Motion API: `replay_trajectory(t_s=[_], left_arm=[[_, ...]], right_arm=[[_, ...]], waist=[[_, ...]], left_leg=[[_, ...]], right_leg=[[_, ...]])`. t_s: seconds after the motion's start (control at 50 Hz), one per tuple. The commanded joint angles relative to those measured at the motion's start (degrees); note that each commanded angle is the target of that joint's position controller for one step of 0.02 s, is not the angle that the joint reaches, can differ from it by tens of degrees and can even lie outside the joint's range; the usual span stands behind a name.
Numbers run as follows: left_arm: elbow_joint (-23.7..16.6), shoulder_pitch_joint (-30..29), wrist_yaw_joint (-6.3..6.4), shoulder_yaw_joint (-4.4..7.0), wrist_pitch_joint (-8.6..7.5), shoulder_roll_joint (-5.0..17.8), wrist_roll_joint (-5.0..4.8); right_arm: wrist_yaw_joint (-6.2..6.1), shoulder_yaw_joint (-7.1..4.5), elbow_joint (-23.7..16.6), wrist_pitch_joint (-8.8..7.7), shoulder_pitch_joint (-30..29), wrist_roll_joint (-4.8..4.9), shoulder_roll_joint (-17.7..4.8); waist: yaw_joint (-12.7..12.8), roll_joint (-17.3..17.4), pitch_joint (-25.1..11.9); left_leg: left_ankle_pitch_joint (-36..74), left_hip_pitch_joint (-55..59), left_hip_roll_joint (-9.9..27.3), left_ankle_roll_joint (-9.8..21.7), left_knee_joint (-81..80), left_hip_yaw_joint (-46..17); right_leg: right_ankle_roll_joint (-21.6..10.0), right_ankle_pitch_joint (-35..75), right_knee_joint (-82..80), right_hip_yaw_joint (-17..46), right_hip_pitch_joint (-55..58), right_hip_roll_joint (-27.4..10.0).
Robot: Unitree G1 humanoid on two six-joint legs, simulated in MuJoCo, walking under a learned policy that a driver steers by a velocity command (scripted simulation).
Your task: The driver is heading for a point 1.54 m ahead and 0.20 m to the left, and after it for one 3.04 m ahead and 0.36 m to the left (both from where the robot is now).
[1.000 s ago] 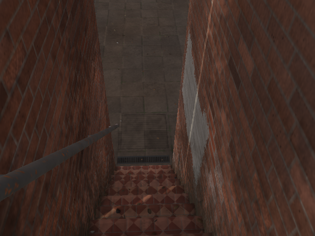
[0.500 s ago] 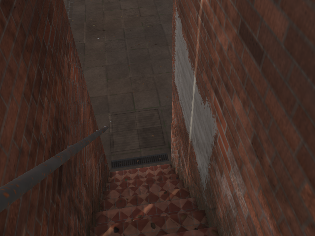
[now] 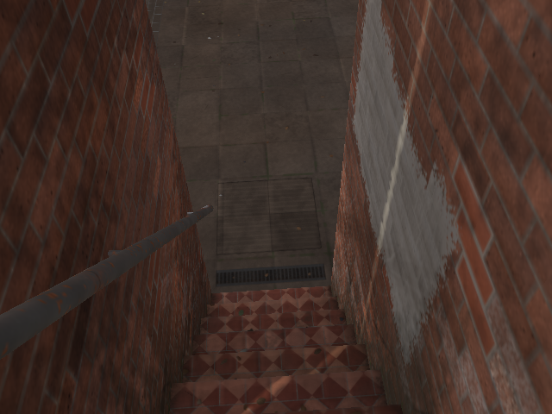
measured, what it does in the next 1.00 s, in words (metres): goes down: left foot 0.23 m lower, then right foot 0.23 m lower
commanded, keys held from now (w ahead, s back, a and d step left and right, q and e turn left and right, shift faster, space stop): w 1.00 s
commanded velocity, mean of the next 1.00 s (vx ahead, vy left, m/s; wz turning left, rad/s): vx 0.50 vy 0.00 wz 0.00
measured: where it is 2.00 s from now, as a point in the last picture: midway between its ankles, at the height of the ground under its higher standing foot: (278, 353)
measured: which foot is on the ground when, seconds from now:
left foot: up 0.00-0.08, down 0.10-0.48, up 0.50-0.80, down 0.82-1.00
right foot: down 0.00-0.10, up 0.12-0.48, down 0.50-0.82, up 0.84-1.00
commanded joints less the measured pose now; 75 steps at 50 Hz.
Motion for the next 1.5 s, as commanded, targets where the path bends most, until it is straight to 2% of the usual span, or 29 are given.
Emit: replay_trajectory(t_s=[0.02, 0.06, 0.1, 0.14, 0.2, 0.22, 0.28, 0.34, 0.42, 0.48, 0.5, 0.52, 0.58, 0.62, 0.72, 0.78, 0.82, 0.86, 0.92, 0.94, 0.98, 1.06, 1.14, 1.2, 1.24, 1.28, 1.34, 1.38, 1.5], left_arm=[[-5.7, -6.2, -0.21, 2.35, -0.17, 9.1, 0.1], [-7.1, -12.4, -2.02, 3.43, -0.42, 9.6, 0.35], [-7.1, -24.5, -3.36, 4.87, -2.39, 9.8, -1.52], [-9.5, -5.5, -3.25, 3.18, -3.57, 1.3, 0.91], [-10.2, -10.9, -2.57, 1.99, -1.69, 1.6, 0.76], [-14.5, -8.0, -4.07, 1.61, -1.76, 2.0, 0.3], [-14.3, -12.1, -7.27, 1.95, 1.71, 5.0, 2.53], [-17.6, -19.4, -9.92, 2.07, 0.91, 8.4, 3.39], [-20.3, -23.9, -11.01, 1.26, -0.3, 6.6, 3.24], [-6.4, 21.9, -10.01, 5.91, -0.89, 17.5, 5.14], [-4.7, 23.0, -9.26, 4.47, -0.62, 12.1, 2.52], [-4.9, 16.7, -8.88, 2.2, -1.22, 12.3, 3.45], [-8.0, -2.1, -9.82, 1.66, -1.68, 8.0, 4.39], [-14.0, -20.6, -3.41, 0.3, -2.13, 9.3, 3.23], [-10.2, -10.8, 0.93, 1.61, -3.38, 12.0, -0.5], [-10.0, -11.3, -3.56, 2.47, -1.76, 10.3, 1.31], [-8.2, -20.3, -4.79, 3.48, -3.05, 8.2, 1.06], [-9.1, 5.4, -3.61, 1.34, -3.86, -2.5, 0.87], [-8.7, -4.7, -2.41, 2.98, -2.54, 3.0, -1.46], [-11.6, -8.0, -3.03, 2.32, -1.28, 2.3, -2.2], [-14.0, -14.1, -2.43, 3.03, 2.96, 6.4, -0.8], [-17.4, -19.4, -7.24, 2.9, 1.12, 8.7, 0.88], [-18.2, -22.2, -9.66, 1.36, 1.92, 6.6, 2.89], [-13.0, -2.8, -9.43, 4.74, 1.79, 14.9, 4.21], [-7.3, 17.7, -8.53, 5.34, -0.87, 13.9, 3.66], [-6.8, 13.3, -9.07, 0.62, -2.58, 7.8, 2.79], [-7.3, -1.5, -8.31, 0.85, -1.15, 6.1, 3.86], [-9.4, -15.6, -1.69, 0.66, -1.97, 9.7, 2.25], [-7.5, -7.4, 0.5, 2.34, -2.03, 11.1, -1.34]], right_arm=[[1.78, -0.61, -1.9, 0.71, 0.4, -0.09, -3.8], [1.7, -2.94, 4.8, 0.74, 16.6, -0.7, -8.3], [1.72, -5.31, 15.5, -0.44, 49.7, -3.18, -13.7], [2.5, -1.27, 14.8, -2.67, 38.8, 0.57, -7.3], [3.99, 0.42, 13.3, -2.81, 26.0, -0.15, -1.1], [1.65, -1.14, 13.5, -3.65, 23.9, -1.41, -7.0], [-3.74, -1.07, 10.6, -4.5, 15.3, -0.17, -9.4], [-5.83, -1.61, 12.1, -6.45, 22.7, 3.58, -6.4], [-4.9, -0.94, 13.9, -2.95, 27.7, 3.13, -1.6], [-2.29, -2.95, 11.2, -4.91, 4.9, 2.15, -5.6], [-1.43, -2.99, 8.7, -5.11, 4.2, 1.4, -2.2], [-1.73, -1.9, 5.1, -6.44, 15.6, 3.26, 2.4], [-2.71, -2.02, 4.8, -3.1, 16.1, 5.42, 0.0], [-2.81, -1.79, 0.9, -1.45, 10.4, 2.14, -3.1], [2.33, 0.57, -0.8, -1.36, 4.5, 0.93, 1.3], [2.39, -4.06, 2.9, -2.29, 19.1, 0.12, -10.8], [1.98, -7.7, 13.8, -4.23, 53.0, -1.99, -18.6], [4.05, -4.9, 16.5, -4.95, 42.8, 0.31, -15.4], [4.4, -2.4, 16.1, -4.29, 33.6, 0.45, -6.4], [2.03, -3.48, 16.1, -3.5, 27.0, -0.7, -10.9], [-3.5, -0.33, 11.9, -3.16, 15.1, -2.52, -5.1], [-6.17, -1.15, 16.6, -5.13, 22.5, 3.21, -5.7], [-5.38, -3.43, 14.7, -4.09, 23.3, 3.44, -9.4], [-2.18, -3.37, 13.5, -4.51, 16.9, 2.92, -5.2], [-1.61, -3.52, 11.0, -5.5, 7.5, 1.82, -2.8], [-2.23, -1.98, 5.6, -5.81, 18.7, 3.07, 4.1], [-4.65, -1.94, 6.7, -1.77, 13.5, 3.58, -1.3], [-4.08, -1.74, 1.6, -1.23, 9.1, 1.91, -3.4], [2.36, 0.14, 0.5, -0.97, 1.1, -0.65, -1.2]], waist=[[-3.1, -10.6, 2.8], [-9.9, -15.8, -1.7], [-29.9, -3.0, -2.8], [-10.0, 22.9, 4.6], [-1.9, -11.5, 1.6], [3.9, 1.3, 1.4], [7.2, -12.9, 3.4], [2.8, -10.9, 4.5], [-5.5, 2.6, 4.1], [20.7, -0.6, -6.2], [21.4, -17.8, -0.5], [8.5, -28.5, 0.3], [-4.4, -1.1, -2.1], [-11.9, 0.5, 9.0], [-6.7, -9.0, 3.1], [-10.5, -13.0, -0.3], [-28.5, -6.8, -1.3], [-3.7, 20.1, 5.7], [-4.4, -1.9, 1.2], [-0.5, 3.2, 2.3], [3.1, -10.6, 7.2], [0.4, -0.7, 4.3], [-3.7, -0.9, 6.1], [4.7, 5.0, -1.4], [18.9, -12.2, 1.5], [3.4, -24.8, 0.7], [-3.5, 1.3, 1.7], [-10.6, -4.1, 9.0], [-4.5, -9.5, 0.1]], left_leg=[[3.3, 14.8, -1.8, 0.3, -4.7, 6.6], [-10.0, 23.5, -0.5, 2.8, -3.0, 9.1], [-8.1, 52.7, 4.9, 11.3, -18.9, 10.3], [34.9, 56.7, 9.5, 11.5, -5.1, 0.8], [-7.5, 34.1, 8.7, 10.8, -12.8, -5.4], [-5.9, 25.7, 17.2, 16.1, -14.3, -20.2], [-26.5, 2.7, 7.2, 12.2, -4.9, -11.6], [-37.0, 8.7, 3.9, 8.3, 6.8, -3.7], [-32.1, 14.1, -1.7, 10.6, 14.2, -1.1], [-7.3, -2.1, -7.5, 7.4, 63.0, 2.8], [-63.4, -13.8, -17.4, 4.3, 90.7, 7.9], [-81.0, -32.3, -16.8, 3.1, 90.0, -5.0], [-55.3, -26.6, -2.8, 6.3, 56.0, -5.9], [-28.4, 0.6, 0.1, -1.0, 18.8, -1.6], [9.6, 25.1, 0.5, -0.3, -15.4, 3.4], [-5.1, 29.9, 1.0, 5.2, -11.3, 8.5], [-5.0, 53.4, 8.3, 10.6, -19.5, 4.7], [38.6, 51.0, 13.5, 13.9, -4.6, -8.8], [-3.3, 38.8, 14.1, 16.4, -5.2, -12.4], [-5.7, 31.4, 19.7, 19.7, -11.9, -27.6], [-3.4, 10.7, 16.8, 15.9, -12.4, -20.4], [-29.0, 19.0, 8.3, 10.9, 0.9, -7.8], [-41.5, 8.9, 4.4, 10.6, 7.2, 4.0], [-24.3, 15.5, -1.2, 8.9, 33.9, 8.3], [-61.3, -4.9, -13.7, 4.4, 81.0, 10.3], [-72.6, -30.2, -11.1, 6.0, 75.2, -5.8], [-49.4, -21.2, -1.6, 5.8, 50.7, -4.8], [-29.2, -2.2, 1.4, -2.2, 16.6, -1.3], [9.0, 20.0, -1.4, 0.5, -9.2, 5.0]], right_leg=[[-7.0, 26.5, -7.5, 14.7, -12.6, -8.8], [-5.5, 32.8, 8.0, 16.0, -11.5, -8.9], [0.3, 47.2, 56.3, 10.6, -24.7, -0.3], [-1.1, 0.2, 70.4, 13.1, -52.5, 7.7], [-4.8, 23.3, 53.5, 8.4, -49.3, -2.3], [-3.1, 25.4, 44.4, 14.4, -47.0, -5.7], [6.6, 53.9, 12.9, 10.2, -22.6, -8.5], [5.2, 80.6, -10.3, 9.6, -21.0, -7.0], [3.4, 80.2, -26.2, 4.4, -6.6, -4.5], [-3.1, 75.5, -31.3, -5.8, 33.5, -6.1], [-9.9, 69.6, -49.0, 3.7, 35.8, -14.3], [-15.7, 105.0, -26.8, 20.3, 44.6, -22.1], [-14.5, 43.3, -34.2, 25.2, 14.4, -25.4], [-11.5, 47.6, -35.8, 19.3, -25.6, -20.0], [-5.7, 17.3, -17.5, 9.8, -22.2, -10.0], [-4.8, 29.0, 5.0, 14.3, -11.4, -10.1], [1.2, 31.6, 51.4, 13.4, -23.2, 0.3], [2.5, -9.5, 66.8, 12.4, -47.8, 6.5], [-2.9, 14.0, 52.1, 15.4, -53.0, -1.7], [-2.5, 18.7, 47.3, 19.2, -52.5, -3.2], [3.4, 38.0, 19.6, 19.9, -35.4, -6.7], [3.4, 75.0, -7.4, 19.2, -31.2, -6.9], [3.8, 79.9, -23.0, 5.2, -4.3, -4.2], [1.4, 73.8, -33.5, -4.4, 12.2, -5.1], [-6.7, 70.8, -52.9, 0.7, 30.2, -12.1], [-11.7, 101.8, -26.1, 18.3, 40.0, -20.6], [-12.2, 45.8, -35.1, 27.8, 9.0, -22.5], [-10.5, 58.5, -33.7, 21.2, -18.6, -17.7], [-6.8, 23.1, -10.2, 12.7, -17.5, -7.9]])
